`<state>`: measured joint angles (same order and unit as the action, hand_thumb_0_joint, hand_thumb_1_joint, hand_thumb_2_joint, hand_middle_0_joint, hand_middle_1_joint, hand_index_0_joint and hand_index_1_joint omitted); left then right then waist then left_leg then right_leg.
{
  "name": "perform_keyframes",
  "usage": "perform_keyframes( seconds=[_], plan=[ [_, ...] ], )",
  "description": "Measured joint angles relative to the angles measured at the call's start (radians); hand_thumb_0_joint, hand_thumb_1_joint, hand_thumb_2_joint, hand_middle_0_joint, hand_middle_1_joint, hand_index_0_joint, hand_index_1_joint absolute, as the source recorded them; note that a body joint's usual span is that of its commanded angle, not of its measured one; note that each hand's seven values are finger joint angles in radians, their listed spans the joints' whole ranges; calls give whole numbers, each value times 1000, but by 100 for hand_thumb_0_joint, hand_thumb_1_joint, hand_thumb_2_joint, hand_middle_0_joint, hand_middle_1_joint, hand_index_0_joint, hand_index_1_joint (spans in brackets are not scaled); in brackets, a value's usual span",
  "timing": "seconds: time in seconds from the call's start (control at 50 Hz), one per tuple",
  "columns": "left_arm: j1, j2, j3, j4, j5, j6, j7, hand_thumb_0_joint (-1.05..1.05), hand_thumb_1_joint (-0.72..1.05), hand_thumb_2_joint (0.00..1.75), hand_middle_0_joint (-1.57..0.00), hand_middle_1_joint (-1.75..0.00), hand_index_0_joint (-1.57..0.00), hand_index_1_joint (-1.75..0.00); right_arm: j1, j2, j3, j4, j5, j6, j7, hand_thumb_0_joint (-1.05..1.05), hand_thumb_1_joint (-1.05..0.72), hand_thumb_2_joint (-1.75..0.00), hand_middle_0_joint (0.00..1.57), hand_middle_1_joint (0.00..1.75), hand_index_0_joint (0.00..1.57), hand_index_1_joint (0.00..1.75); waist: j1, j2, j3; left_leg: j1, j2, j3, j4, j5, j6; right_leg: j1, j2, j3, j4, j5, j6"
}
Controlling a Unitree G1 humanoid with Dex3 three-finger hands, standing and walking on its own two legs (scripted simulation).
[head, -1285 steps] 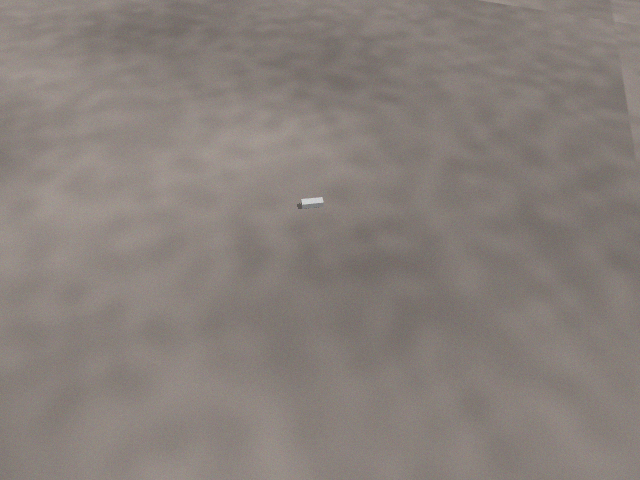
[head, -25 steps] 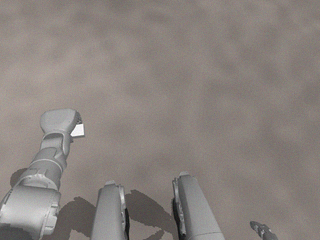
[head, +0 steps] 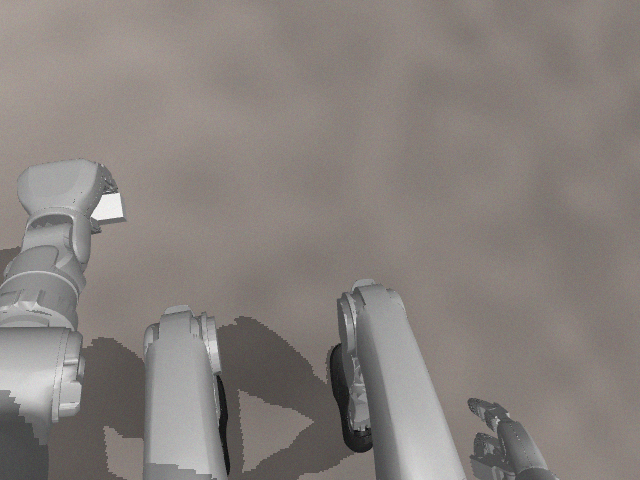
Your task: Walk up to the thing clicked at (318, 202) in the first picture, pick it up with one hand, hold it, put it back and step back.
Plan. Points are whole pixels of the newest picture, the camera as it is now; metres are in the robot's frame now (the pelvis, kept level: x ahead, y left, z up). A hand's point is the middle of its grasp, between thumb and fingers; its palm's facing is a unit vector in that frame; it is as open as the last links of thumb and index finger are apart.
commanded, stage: crouch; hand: left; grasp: from above
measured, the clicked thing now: (86, 212) +0.47 +0.26 -0.20
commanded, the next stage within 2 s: lower in 0.80 s
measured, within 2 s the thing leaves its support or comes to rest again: neither
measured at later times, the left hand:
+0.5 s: hand (99, 219) +0.46 +0.26 -0.23, palm faces -0.46 -0.07 -0.89, open 6.5 cm
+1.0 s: hand (103, 220) +0.47 +0.26 -0.27, palm faces -0.46 -0.06 -0.89, open 6.5 cm
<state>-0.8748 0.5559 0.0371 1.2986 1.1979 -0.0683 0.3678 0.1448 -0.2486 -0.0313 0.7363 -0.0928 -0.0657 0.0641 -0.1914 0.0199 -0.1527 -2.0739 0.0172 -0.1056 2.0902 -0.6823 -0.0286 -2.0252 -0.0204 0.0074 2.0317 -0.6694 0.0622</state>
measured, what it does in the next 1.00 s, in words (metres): lowers itself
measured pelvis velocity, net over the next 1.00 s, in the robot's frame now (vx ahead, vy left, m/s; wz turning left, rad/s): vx -0.01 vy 0.00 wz -0.06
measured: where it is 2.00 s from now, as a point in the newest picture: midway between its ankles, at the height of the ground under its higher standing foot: (284, 431)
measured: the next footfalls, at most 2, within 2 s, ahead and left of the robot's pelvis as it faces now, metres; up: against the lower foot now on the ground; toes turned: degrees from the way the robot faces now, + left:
none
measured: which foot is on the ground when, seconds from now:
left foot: down 0.00-1.00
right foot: down 0.00-1.00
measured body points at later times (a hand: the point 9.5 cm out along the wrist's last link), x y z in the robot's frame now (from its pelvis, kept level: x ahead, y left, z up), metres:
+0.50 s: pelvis -0.01 +0.00 -0.07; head +0.22 +0.05 +0.31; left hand +0.48 +0.26 -0.18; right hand +0.03 -0.28 -0.18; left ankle +0.07 +0.13 -0.39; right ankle +0.09 -0.15 -0.39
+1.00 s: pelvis -0.01 +0.00 -0.10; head +0.24 +0.06 +0.27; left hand +0.49 +0.27 -0.22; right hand +0.02 -0.27 -0.20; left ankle +0.07 +0.13 -0.39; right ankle +0.09 -0.15 -0.39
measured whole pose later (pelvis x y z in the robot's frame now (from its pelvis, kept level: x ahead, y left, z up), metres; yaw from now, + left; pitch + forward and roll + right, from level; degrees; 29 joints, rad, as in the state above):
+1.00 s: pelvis -0.01 +0.00 -0.10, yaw -3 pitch +35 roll -8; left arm -1.03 0.73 0.08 1.54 1.25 -0.14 0.41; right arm 0.16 -0.27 0.07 0.74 -0.15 -0.07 0.13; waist -0.27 -0.01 -0.05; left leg -2.33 0.00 -0.16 2.41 -0.70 -0.03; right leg -2.26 0.01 -0.01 2.32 -0.67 0.07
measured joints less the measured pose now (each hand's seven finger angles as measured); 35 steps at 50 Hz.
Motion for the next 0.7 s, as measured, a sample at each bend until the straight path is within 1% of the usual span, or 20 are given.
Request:
perform_keyframes(
  seconds=[0.16,0.3,0.34,0.52,0.7],
  plan=[
    [-42,32,8,47,-9,-6,-11,2,53,0,-102,-11,-107,-5,-15,-5,6,-4,-11,7,18,0,-91,-90,20,30,20,30,-9,-8,22,-56,1,-14,78,-10,-6,-58,10,-3,75,-6,3],
    [-84,69,17,102,5,-34,-21,2,53,0,-103,-11,-107,-5,-4,-7,23,1,-19,14,32,0,-91,-90,20,30,20,30,-27,-13,43,-105,-2,-25,143,-10,-9,-104,17,-5,135,-3,3],
    [-95,78,19,118,14,-42,-17,2,53,0,-103,-11,-107,-5,1,-7,28,4,-20,18,35,0,-91,-90,20,30,20,30,-31,-15,47,-120,-2,-28,161,-9,-9,-119,19,-5,151,-1,3],
    [-137,124,32,196,34,-69,1,2,53,0,-103,-10,-108,-5,15,-11,57,16,-36,18,46,0,-91,-90,20,30,20,30,-56,-19,77,-182,-8,-37,233,6,-6,-174,27,-4,215,14,1],
    [-153,156,39,232,51,-83,24,2,52,0,-105,-8,-109,-3,23,-10,87,21,-47,9,52,0,-91,-89,20,30,20,30,-71,-23,93,-228,-13,-47,285,7,-2,-212,31,-8,258,15,-1]
  ],
)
